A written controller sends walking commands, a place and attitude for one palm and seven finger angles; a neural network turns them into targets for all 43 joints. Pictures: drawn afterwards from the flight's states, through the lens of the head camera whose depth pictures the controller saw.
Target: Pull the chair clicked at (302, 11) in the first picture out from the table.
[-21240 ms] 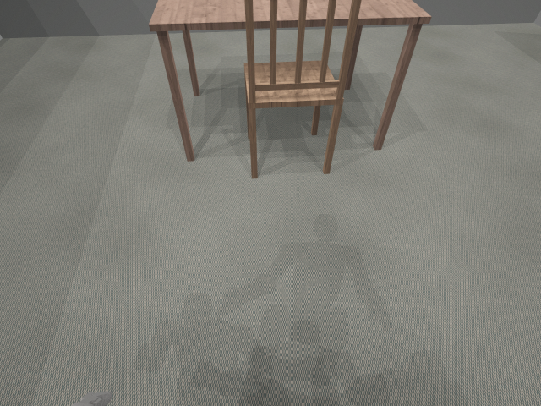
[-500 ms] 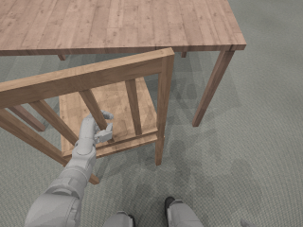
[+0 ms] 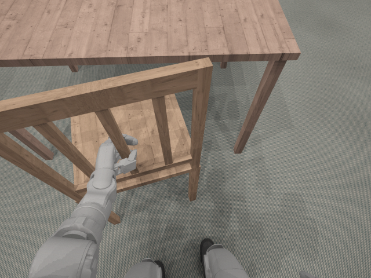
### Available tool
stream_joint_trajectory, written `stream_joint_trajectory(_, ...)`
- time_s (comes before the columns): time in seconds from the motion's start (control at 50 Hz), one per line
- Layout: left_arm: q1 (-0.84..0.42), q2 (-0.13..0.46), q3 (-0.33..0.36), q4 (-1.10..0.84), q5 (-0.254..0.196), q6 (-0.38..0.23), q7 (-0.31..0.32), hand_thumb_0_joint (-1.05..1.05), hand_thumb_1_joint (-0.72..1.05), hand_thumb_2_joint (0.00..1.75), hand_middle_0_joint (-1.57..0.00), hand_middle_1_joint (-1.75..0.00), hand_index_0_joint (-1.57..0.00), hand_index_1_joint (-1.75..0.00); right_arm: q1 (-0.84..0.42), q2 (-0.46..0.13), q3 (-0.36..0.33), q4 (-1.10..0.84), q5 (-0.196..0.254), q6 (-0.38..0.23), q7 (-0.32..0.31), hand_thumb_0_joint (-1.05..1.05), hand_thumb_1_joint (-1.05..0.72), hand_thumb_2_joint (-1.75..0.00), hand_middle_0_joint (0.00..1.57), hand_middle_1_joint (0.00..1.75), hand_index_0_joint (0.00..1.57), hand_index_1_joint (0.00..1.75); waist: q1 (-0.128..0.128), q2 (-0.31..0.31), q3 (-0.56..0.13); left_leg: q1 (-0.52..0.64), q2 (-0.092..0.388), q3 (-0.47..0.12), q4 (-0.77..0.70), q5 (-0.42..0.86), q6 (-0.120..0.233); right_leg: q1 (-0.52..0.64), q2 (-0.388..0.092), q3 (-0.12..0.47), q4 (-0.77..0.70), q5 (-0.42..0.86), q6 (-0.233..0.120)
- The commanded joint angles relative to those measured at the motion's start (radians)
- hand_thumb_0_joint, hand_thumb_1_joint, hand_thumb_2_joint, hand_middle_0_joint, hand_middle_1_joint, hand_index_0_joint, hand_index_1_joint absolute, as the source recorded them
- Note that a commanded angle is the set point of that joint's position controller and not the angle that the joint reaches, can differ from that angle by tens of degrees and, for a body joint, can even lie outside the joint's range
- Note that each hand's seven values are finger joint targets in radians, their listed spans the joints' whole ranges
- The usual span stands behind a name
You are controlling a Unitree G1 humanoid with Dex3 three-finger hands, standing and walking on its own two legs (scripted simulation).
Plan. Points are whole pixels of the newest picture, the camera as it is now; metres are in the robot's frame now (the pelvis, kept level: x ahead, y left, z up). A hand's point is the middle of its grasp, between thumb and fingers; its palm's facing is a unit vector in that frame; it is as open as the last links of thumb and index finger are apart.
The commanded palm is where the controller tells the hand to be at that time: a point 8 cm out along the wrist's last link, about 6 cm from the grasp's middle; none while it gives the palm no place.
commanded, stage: step backward, pulling the chair out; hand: left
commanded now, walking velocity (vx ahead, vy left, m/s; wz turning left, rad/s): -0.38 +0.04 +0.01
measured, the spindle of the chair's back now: (122, 147) +0.41 +0.15 -0.04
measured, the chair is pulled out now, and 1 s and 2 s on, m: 0.15 0.15 0.17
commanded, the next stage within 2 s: stop walking, hand still on the chair in 1.32 s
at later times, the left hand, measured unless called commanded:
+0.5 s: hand (131, 160) +0.38 +0.13 -0.06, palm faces +0.01 -0.98 -0.22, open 5.3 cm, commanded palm +0.38 +0.18 -0.05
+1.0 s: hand (131, 160) +0.38 +0.13 -0.06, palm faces +0.02 -0.98 -0.21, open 5.4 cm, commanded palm +0.38 +0.18 -0.05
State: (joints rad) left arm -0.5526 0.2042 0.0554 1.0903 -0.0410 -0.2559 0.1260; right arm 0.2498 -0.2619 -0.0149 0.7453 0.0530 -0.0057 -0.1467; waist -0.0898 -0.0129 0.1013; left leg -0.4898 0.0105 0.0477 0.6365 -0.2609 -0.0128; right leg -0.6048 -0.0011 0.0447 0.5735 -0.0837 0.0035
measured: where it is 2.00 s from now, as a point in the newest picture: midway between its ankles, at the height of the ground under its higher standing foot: outside the picture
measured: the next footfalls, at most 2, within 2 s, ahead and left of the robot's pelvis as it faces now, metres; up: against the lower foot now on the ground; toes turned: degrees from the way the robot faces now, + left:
none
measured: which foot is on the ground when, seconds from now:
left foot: down 0.00-1.00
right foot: down 0.00-1.00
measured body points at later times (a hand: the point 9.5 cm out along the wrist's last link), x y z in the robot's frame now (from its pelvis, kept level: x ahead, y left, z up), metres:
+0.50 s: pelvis +0.00 +0.00 +0.00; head +0.09 -0.01 +0.44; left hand +0.38 +0.18 -0.04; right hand +0.07 -0.26 -0.14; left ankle +0.03 +0.13 -0.72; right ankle +0.12 -0.11 -0.72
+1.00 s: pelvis +0.00 +0.00 +0.00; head +0.09 -0.01 +0.44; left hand +0.38 +0.18 -0.04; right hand +0.07 -0.27 -0.14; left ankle +0.03 +0.13 -0.72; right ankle +0.12 -0.11 -0.72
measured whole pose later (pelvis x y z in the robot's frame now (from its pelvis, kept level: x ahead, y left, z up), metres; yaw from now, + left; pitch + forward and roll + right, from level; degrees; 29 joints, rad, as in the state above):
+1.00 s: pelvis +0.00 +0.00 +0.00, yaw +0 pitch +4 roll +1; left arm -0.56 0.20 0.06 1.11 -0.06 -0.22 0.12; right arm 0.23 -0.25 -0.01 0.75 0.05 0.00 -0.15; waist -0.09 0.01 0.12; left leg -0.45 0.02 0.05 0.66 -0.29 -0.01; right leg -0.56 0.00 0.03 0.59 -0.10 0.00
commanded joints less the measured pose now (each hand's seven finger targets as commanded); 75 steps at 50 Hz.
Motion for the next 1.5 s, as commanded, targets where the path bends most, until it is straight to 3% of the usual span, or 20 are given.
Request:
stream_joint_trajectory(0.0, -0.376, 0.220, 0.018, -0.221, 0.023, -0.056, 0.014, 0.00, 0.90, 0.90, -0.50, -1.45, -0.50, -1.45, 0.050, -0.129, -0.045, -0.077, -0.002, -0.025, -0.015, 0.00, -0.90, -0.90, 0.20, 0.30, 0.20, 0.30, 0.028, 0.091, -0.470, 0.098, 0.133, -0.082, -0.095, 0.090, 0.019, 0.298, -0.095, 0.059, 0.014, 0.015, 0.000)
stream_joint_trajectory(0.14, -0.341, 0.258, 0.041, -0.172, 0.021, -0.049, 0.020, 0.00, 0.90, 0.90, -0.50, -1.45, -0.50, -1.45, 0.088, -0.136, -0.051, -0.061, 0.004, -0.020, -0.010, 0.00, -0.90, -0.90, 0.20, 0.30, 0.20, 0.30, 0.014, -0.046, -0.471, 0.181, 0.021, -0.052, -0.010, -0.148, 0.004, 0.260, -0.203, 0.172, -0.232, -0.140, -0.036)
stream_joint_trajectory(0.22, -0.364, 0.224, 0.023, -0.191, 0.024, -0.054, 0.018, 0.00, 0.90, 0.90, -0.50, -1.45, -0.50, -1.45, 0.059, -0.139, -0.042, -0.072, 0.002, -0.027, -0.012, 0.00, -0.90, -0.90, 0.20, 0.30, 0.20, 0.30, 0.019, 0.028, -0.487, 0.186, 0.097, -0.086, -0.128, 0.016, 0.022, 0.290, -0.115, 0.053, -0.127, -0.085, 0.013)
stream_joint_trajectory(0.26, -0.366, 0.210, 0.014, -0.198, 0.021, -0.051, 0.017, 0.00, 0.90, 0.90, -0.50, -1.45, -0.50, -1.45, 0.042, -0.145, -0.038, -0.074, 0.001, -0.030, -0.017, 0.00, -0.90, -0.90, 0.20, 0.30, 0.20, 0.30, 0.030, 0.126, -0.468, 0.163, 0.154, -0.116, -0.181, 0.113, 0.036, 0.301, -0.064, 0.002, -0.017, -0.057, 0.020)
stream_joint_trajectory(0.3, -0.382, 0.186, 0.001, -0.219, 0.018, -0.048, 0.011, 0.00, 0.90, 0.90, -0.50, -1.45, -0.50, -1.45, 0.034, -0.138, -0.039, -0.078, -0.004, -0.030, -0.017, 0.00, -0.90, -0.90, 0.20, 0.30, 0.20, 0.30, 0.038, 0.161, -0.474, 0.158, 0.184, -0.124, -0.172, 0.218, 0.039, 0.319, -0.058, -0.001, 0.051, 0.008, 0.009)
stream_joint_trajectory(0.36, -0.386, 0.200, 0.012, -0.224, 0.019, -0.038, 0.007, 0.00, 0.90, 0.90, -0.50, -1.45, -0.50, -1.45, 0.040, -0.132, -0.043, -0.077, -0.008, -0.023, -0.018, 0.00, -0.90, -0.90, 0.20, 0.30, 0.20, 0.30, 0.036, 0.124, -0.465, 0.142, 0.183, -0.115, -0.133, 0.230, 0.030, 0.320, -0.072, 0.021, 0.070, 0.071, 0.000)
stream_joint_trajectory(0.5, -0.363, 0.227, 0.022, -0.186, 0.016, -0.042, 0.007, 0.00, 0.90, 0.90, -0.50, -1.45, -0.50, -1.45, 0.077, -0.121, -0.046, -0.062, -0.004, -0.022, -0.018, 0.00, -0.90, -0.90, 0.20, 0.30, 0.20, 0.30, 0.019, -0.049, -0.462, 0.159, 0.055, -0.060, -0.005, -0.089, 0.000, 0.262, -0.181, 0.159, -0.127, -0.032, -0.036)
stream_joint_trajectory(0.56, -0.356, 0.246, 0.034, -0.164, 0.016, -0.038, 0.011, 0.00, 0.90, 0.90, -0.50, -1.45, -0.50, -1.45, 0.085, -0.130, -0.046, -0.055, -0.001, -0.024, -0.013, 0.00, -0.90, -0.90, 0.20, 0.30, 0.20, 0.30, 0.016, -0.073, -0.467, 0.203, 0.019, -0.054, 0.017, -0.157, -0.001, 0.263, -0.227, 0.184, -0.220, -0.071, -0.046)
stream_joint_trajectory(0.66, -0.365, 0.217, 0.018, -0.185, 0.016, -0.038, 0.013, 0.00, 0.90, 0.90, -0.50, -1.45, -0.50, -1.45, 0.057, -0.150, -0.040, -0.068, 0.003, -0.032, -0.013, 0.00, -0.90, -0.90, 0.20, 0.30, 0.20, 0.30, 0.023, 0.057, -0.467, 0.207, 0.117, -0.101, -0.152, 0.031, 0.029, 0.299, -0.107, 0.037, -0.111, -0.085, 0.017)
stream_joint_trajectory(0.7, -0.378, 0.184, -0.002, -0.215, 0.013, -0.039, 0.008, 0.00, 0.90, 0.90, -0.50, -1.45, -0.50, -1.45, 0.036, -0.144, -0.034, -0.081, 0.000, -0.037, -0.015, 0.00, -0.90, -0.90, 0.20, 0.30, 0.20, 0.30, 0.037, 0.136, -0.466, 0.166, 0.168, -0.126, -0.198, 0.104, 0.043, 0.329, -0.069, 0.003, 0.002, -0.074, 0.015)
stream_joint_trajectory(0.76, -0.381, 0.192, 0.005, -0.235, 0.013, -0.028, 0.005, 0.00, 0.90, 0.90, -0.50, -1.45, -0.50, -1.45, 0.032, -0.137, -0.038, -0.082, -0.009, -0.031, -0.017, 0.00, -0.90, -0.90, 0.20, 0.30, 0.20, 0.30, 0.044, 0.157, -0.453, 0.149, 0.193, -0.123, -0.166, 0.219, 0.043, 0.353, -0.074, 0.013, 0.067, 0.028, 0.004)
stream_joint_trajectory(0.84, -0.374, 0.220, 0.019, -0.211, 0.010, -0.019, 0.006, 0.00, 0.90, 0.90, -0.50, -1.45, -0.50, -1.45, 0.062, -0.138, -0.047, -0.073, -0.005, -0.020, -0.023, 0.00, -0.90, -0.90, 0.20, 0.30, 0.20, 0.30, 0.027, 0.037, -0.459, 0.163, 0.131, -0.086, -0.070, 0.098, 0.006, 0.327, -0.139, 0.091, -0.006, 0.128, -0.028)
stream_joint_trajectory(0.9, -0.366, 0.215, 0.012, -0.191, 0.011, -0.026, 0.003, 0.00, 0.90, 0.90, -0.50, -1.45, -0.50, -1.45, 0.073, -0.133, -0.043, -0.067, -0.005, -0.022, -0.020, 0.00, -0.90, -0.90, 0.20, 0.30, 0.20, 0.30, 0.023, 0.000, -0.447, 0.185, 0.081, -0.071, -0.039, -0.044, 0.003, 0.266, -0.171, 0.133, -0.109, 0.001, -0.036)
stream_joint_trajectory(0.98, -0.360, 0.221, 0.024, -0.172, 0.015, -0.040, 0.005, 0.00, 0.90, 0.90, -0.50, -1.45, -0.50, -1.45, 0.071, -0.137, -0.038, -0.062, -0.005, -0.036, -0.019, 0.00, -0.90, -0.90, 0.20, 0.30, 0.20, 0.30, 0.027, 0.024, -0.447, 0.193, 0.101, -0.087, -0.097, -0.023, 0.018, 0.274, -0.134, 0.089, -0.118, -0.083, -0.008)
stream_joint_trajectory(1.08, -0.372, 0.212, 0.021, -0.194, 0.018, -0.044, 0.007, 0.00, 0.90, 0.90, -0.50, -1.45, -0.50, -1.45, 0.055, -0.135, -0.037, -0.066, -0.006, -0.045, -0.018, 0.00, -0.90, -0.90, 0.20, 0.30, 0.20, 0.30, 0.038, 0.119, -0.477, 0.172, 0.163, -0.109, -0.131, 0.165, 0.027, 0.336, -0.095, 0.038, 0.011, 0.063, 0.003)
stream_joint_trajectory(1.16, -0.367, 0.230, 0.027, -0.187, 0.016, -0.036, 0.006, 0.00, 0.90, 0.90, -0.50, -1.45, -0.50, -1.45, 0.071, -0.133, -0.041, -0.062, -0.006, -0.036, -0.019, 0.00, -0.90, -0.90, 0.20, 0.30, 0.20, 0.30, 0.026, 0.059, -0.476, 0.176, 0.126, -0.082, -0.075, 0.108, 0.007, 0.322, -0.138, 0.086, -0.025, 0.132, -0.014)
stream_joint_trajectory(1.28, -0.355, 0.243, 0.030, -0.164, 0.016, -0.028, 0.005, 0.00, 0.90, 0.90, -0.50, -1.45, -0.50, -1.45, 0.087, -0.136, -0.042, -0.059, -0.001, -0.029, -0.012, 0.00, -0.90, -0.90, 0.20, 0.30, 0.20, 0.30, 0.020, -0.049, -0.464, 0.225, 0.034, -0.057, -0.012, -0.139, 0.002, 0.284, -0.227, 0.164, -0.229, -0.066, -0.040)
stream_joint_trajectory(1.38, -0.366, 0.202, 0.011, -0.191, 0.012, -0.028, 0.002, 0.00, 0.90, 0.90, -0.50, -1.45, -0.50, -1.45, 0.049, -0.153, -0.035, -0.078, 0.001, -0.039, -0.014, 0.00, -0.90, -0.90, 0.20, 0.30, 0.20, 0.30, 0.034, 0.124, -0.462, 0.200, 0.174, -0.130, -0.203, 0.090, 0.042, 0.329, -0.076, 0.004, -0.035, -0.087, 0.018)
stream_joint_trajectory(1.44, -0.322, 0.193, 0.019, -0.404, 0.009, -0.023, -0.003, 0.00, 0.90, 0.90, -0.50, -1.45, -0.50, -1.45, -0.001, -0.130, -0.038, -0.149, -0.018, -0.022, -0.013, 0.00, -0.90, -0.90, 0.20, 0.30, 0.20, 0.30, 0.069, 0.226, -0.509, 0.213, 0.227, -0.156, -0.198, 0.242, 0.066, 0.426, -0.066, 0.004, 0.074, -0.003, 0.000)
stream_joint_trajectory(1.48, -0.254, 0.160, -0.002, -0.414, 0.003, 0.017, -0.008, 0.00, 0.90, 0.90, -0.50, -1.45, -0.50, -1.45, -0.018, -0.120, -0.031, -0.166, -0.016, -0.005, -0.007, 0.00, -0.90, -0.90, 0.20, 0.30, 0.20, 0.30, 0.077, 0.190, -0.468, 0.163, 0.221, -0.125, -0.179, 0.150, 0.052, 0.446, -0.086, 0.018, 0.071, -0.019, -0.010)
